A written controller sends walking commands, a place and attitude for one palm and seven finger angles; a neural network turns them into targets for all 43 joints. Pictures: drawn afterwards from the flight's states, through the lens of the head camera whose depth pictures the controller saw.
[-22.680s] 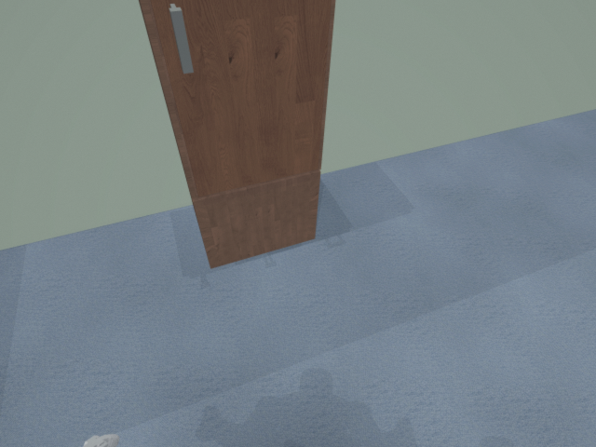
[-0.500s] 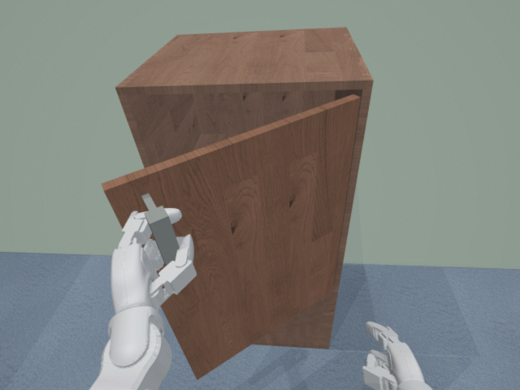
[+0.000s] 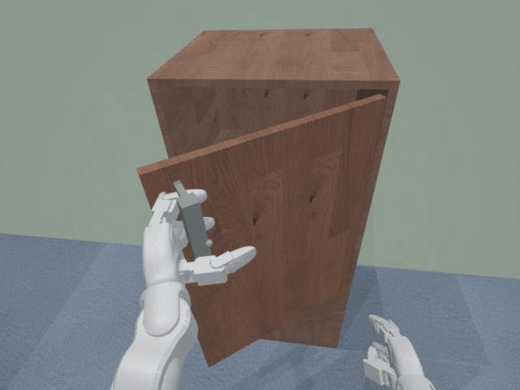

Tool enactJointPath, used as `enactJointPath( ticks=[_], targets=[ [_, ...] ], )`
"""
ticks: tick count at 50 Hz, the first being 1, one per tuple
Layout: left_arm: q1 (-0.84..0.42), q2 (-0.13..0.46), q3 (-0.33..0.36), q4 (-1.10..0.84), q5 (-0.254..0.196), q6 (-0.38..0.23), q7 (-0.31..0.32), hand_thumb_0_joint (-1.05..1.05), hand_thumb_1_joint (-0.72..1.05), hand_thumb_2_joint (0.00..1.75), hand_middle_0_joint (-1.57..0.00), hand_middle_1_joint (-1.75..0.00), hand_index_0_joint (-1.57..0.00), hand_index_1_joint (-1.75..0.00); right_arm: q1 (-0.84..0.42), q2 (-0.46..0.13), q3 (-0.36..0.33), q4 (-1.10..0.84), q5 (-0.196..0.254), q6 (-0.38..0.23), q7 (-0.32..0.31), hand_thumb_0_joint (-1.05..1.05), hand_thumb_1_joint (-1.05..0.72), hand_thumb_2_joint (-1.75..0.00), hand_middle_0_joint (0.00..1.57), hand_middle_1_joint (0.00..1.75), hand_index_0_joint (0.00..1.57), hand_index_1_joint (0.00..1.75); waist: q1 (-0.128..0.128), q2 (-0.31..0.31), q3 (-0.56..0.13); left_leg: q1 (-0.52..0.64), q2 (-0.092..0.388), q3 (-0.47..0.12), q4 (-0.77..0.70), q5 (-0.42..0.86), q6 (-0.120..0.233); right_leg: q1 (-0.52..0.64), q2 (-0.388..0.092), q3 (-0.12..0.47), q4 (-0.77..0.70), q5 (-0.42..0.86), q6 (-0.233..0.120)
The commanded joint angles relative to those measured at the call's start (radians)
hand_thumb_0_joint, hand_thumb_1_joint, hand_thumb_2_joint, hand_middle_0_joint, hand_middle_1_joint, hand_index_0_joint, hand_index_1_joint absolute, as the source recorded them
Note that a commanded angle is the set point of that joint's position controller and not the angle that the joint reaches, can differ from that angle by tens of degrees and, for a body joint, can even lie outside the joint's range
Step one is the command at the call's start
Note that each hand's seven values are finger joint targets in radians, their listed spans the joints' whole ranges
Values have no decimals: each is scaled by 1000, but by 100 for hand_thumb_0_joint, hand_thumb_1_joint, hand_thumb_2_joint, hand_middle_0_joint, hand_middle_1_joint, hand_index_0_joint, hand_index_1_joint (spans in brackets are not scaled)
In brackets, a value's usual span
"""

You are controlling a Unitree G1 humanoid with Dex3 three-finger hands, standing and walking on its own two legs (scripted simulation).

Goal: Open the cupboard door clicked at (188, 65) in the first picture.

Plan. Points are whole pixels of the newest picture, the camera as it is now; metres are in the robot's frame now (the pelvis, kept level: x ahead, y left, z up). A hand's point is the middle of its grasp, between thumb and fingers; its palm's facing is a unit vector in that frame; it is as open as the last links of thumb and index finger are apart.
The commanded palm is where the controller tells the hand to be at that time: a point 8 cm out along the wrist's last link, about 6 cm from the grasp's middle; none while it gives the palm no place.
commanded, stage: open thumb and fingers to let go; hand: left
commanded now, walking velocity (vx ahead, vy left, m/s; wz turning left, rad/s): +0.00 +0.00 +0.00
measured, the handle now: (191, 226) +0.29 +0.14 +0.16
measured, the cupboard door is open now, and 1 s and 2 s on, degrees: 37 38 36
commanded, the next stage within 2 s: slide the hand sideways off the handle in 0.36 s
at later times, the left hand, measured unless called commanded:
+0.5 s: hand (204, 240) +0.26 +0.11 +0.17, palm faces +0.27 -0.96 +0.03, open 14.6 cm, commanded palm +0.22 +0.14 +0.16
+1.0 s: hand (198, 262) +0.23 +0.11 +0.16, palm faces -0.10 -0.99 -0.01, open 16.0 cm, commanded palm +0.19 +0.18 +0.16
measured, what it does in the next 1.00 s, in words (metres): stands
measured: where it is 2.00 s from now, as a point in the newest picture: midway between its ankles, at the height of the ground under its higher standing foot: outside the picture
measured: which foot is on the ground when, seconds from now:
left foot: down 0.00-1.00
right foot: down 0.00-1.00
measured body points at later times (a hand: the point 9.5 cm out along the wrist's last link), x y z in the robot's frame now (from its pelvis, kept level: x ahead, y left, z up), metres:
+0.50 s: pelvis -0.02 +0.04 +0.00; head -0.06 +0.03 +0.44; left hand +0.24 +0.16 +0.17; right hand +0.20 -0.13 -0.08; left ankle +0.02 +0.14 -0.74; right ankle -0.01 -0.09 -0.74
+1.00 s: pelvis -0.02 +0.03 +0.00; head -0.07 +0.02 +0.44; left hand +0.23 +0.16 +0.17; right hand +0.19 -0.16 -0.06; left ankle +0.02 +0.14 -0.74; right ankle -0.01 -0.09 -0.74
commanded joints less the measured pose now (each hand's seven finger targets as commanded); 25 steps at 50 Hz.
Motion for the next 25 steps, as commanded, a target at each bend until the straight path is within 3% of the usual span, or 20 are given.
enactJointPath(
  ticks=[1, 9, 12, 13, 17, 20, 21, 23, 24, 25],
  targets=[
    [-312, -8, 1, -203, 44, -64, 30, 0, -50, 30, -28, -110, -28, -110, -222, -46, -22, -173, 2, -52, 0, 0, -90, -90, 20, 30, 20, 30, 11, -102, -63, 75, -34, 23, -24, 129, 53, -125, -58, 60, -161, 86, 20],
    [-416, -89, -73, -150, 78, -32, 75, 0, -50, 30, -22, -70, -22, -70, -230, -38, -15, -165, 2, -35, 15, 0, -90, -90, 20, 30, 20, 30, -1, -111, -96, 66, -26, 0, -44, 118, 43, -126, -43, 27, -117, 75, 6],
    [-394, -90, -65, -123, 82, -16, 91, 0, -50, 30, -19, -55, -19, -55, -236, -36, -17, -164, 3, -22, 23, 0, -90, -90, 20, 30, 20, 30, 13, -85, -109, 55, -23, -2, -54, 122, 35, -111, -39, 19, -98, 83, -1],
    [-423, -98, -72, -134, 85, -14, 97, 0, -50, 30, -18, -50, -18, -50, -232, -36, -15, -165, 1, -21, 25, 0, -90, -90, 20, 30, 20, 30, 9, -110, -127, 56, -23, -5, -54, 131, 34, -104, -37, 16, -91, 91, -1],
    [-434, -130, -100, -127, 82, -8, 105, 0, -50, 30, -15, -30, -15, -30, -244, -35, -14, -161, 5, -13, 37, 0, -90, -90, 20, 30, 20, 30, 4, -82, -108, 44, -14, -14, -60, 106, 26, -122, -33, 6, -76, 72, -5],
    [-463, -135, -103, -121, 82, 0, 117, 0, -50, 30, -15, -30, -15, -30, -248, -34, -14, -156, 5, -16, 40, 0, -90, -90, 20, 30, 20, 30, 2, -110, -103, 33, -16, -19, -60, 80, 25, -130, -29, 5, -75, 47, -4],
    [-450, -117, -86, -121, 83, -1, 120, 0, -50, 30, -15, -30, -15, -30, -254, -36, -16, -153, 4, -13, 41, 0, -90, -90, 20, 30, 20, 30, 12, -91, -109, 29, -16, -21, -63, 68, 22, -126, -30, 3, -72, 41, -6],
    [-464, -126, -89, -106, 78, 6, 123, 0, -50, 30, -15, -30, -15, -30, -257, -33, -13, -153, 5, -10, 41, 0, -90, -90, 20, 30, 20, 30, 7, -91, -105, 22, -18, -16, -63, 51, 23, -133, -31, 5, -77, 23, -5],
    [-418, -74, -277, -107, 141, -42, -96, 0, -50, 30, -15, -30, -15, -30, -165, -83, -20, -164, 3, 20, 44, 0, -90, -90, 20, 30, 20, 30, -95, -175, -67, 71, -16, -24, -56, 79, 51, -187, -24, 37, -67, 67, 7],
    [-472, 8, -201, -148, 102, -82, -205, 0, -50, 30, -15, -30, -15, -30, -169, -72, -22, -211, 22, 29, 26, 0, -90, -90, 20, 30, 20, 30, -65, -136, -120, 66, -19, -14, -61, 65, 55, -152, -27, 31, -65, 69, 2]
  ],
)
